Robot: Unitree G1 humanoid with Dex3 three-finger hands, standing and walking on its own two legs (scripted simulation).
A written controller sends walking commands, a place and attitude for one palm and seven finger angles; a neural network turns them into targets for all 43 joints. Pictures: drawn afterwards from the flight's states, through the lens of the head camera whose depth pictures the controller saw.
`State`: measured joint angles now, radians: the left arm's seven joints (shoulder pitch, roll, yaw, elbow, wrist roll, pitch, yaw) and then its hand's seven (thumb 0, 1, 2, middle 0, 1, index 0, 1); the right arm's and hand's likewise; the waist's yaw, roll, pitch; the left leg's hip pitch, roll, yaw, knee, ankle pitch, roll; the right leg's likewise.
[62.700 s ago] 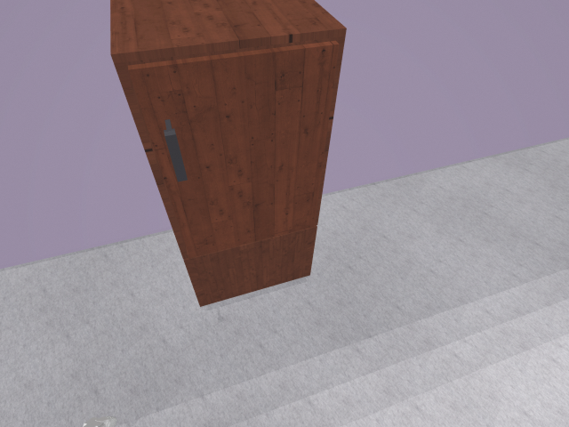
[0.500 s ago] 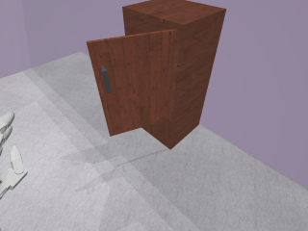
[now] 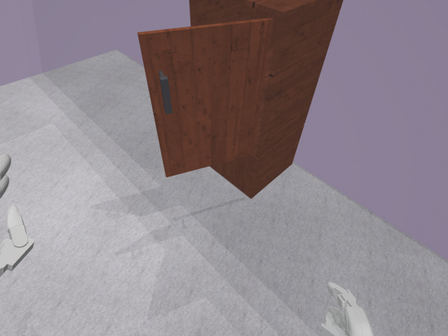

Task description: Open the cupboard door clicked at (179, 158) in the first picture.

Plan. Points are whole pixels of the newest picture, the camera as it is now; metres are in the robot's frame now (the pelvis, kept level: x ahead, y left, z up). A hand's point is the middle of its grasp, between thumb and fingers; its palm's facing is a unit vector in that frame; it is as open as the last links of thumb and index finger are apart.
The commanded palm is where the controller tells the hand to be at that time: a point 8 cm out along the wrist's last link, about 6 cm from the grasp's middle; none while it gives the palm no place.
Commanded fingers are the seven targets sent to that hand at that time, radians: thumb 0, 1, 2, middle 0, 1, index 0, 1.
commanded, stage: stop stepping back and stand still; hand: left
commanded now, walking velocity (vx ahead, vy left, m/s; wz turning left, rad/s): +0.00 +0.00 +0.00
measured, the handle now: (164, 92) +0.79 +0.23 +0.01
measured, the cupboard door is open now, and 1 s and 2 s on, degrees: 67 67 67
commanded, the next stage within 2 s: let the arm hang, fingers relaxed in 0.40 s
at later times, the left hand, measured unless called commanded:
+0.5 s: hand (13, 254) +0.18 +0.28 +0.15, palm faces +0.41 -0.77 -0.48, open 7.4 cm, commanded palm none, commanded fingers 0.00 0.90 0.90 -0.20 -0.30 -0.20 -0.30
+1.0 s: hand out of the picture -0.01 +0.20 -0.17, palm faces +0.03 -0.97 -0.24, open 7.1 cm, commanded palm none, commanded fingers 0.00 0.90 0.90 -0.20 -0.30 -0.20 -0.30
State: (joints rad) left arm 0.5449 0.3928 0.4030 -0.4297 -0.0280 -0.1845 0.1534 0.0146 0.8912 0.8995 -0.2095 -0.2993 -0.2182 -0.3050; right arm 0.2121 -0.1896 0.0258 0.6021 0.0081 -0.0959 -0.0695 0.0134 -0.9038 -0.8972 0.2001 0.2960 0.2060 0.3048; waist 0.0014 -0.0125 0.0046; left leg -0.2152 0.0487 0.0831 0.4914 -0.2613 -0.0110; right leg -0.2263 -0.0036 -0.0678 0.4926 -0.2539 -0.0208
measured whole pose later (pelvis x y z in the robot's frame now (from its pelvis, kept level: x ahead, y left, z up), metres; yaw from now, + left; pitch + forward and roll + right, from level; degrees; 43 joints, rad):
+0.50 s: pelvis -0.02 +0.02 +0.00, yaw +0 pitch +0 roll -1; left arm 0.56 0.39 0.39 -0.43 -0.02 -0.18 0.16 0.02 0.89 0.90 -0.21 -0.30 -0.22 -0.30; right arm 0.23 -0.20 0.01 0.62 0.01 -0.10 -0.07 0.02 -0.90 -0.90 0.20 0.30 0.21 0.30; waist 0.00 0.01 0.02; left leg -0.24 0.04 0.09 0.45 -0.21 0.01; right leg -0.23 -0.01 -0.06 0.41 -0.18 0.00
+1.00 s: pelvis -0.02 +0.00 +0.00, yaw +2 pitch -1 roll +0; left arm 0.25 0.22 0.01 1.04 0.02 0.02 0.01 0.00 0.96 0.90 -0.20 -0.30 -0.21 -0.30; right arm 0.26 -0.23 -0.01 1.05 -0.02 0.03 -0.01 0.01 -0.91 -0.90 0.20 0.30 0.20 0.30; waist 0.00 0.00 0.07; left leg -0.24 0.04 0.04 0.46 -0.20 -0.01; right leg -0.22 -0.01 -0.11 0.45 -0.20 -0.03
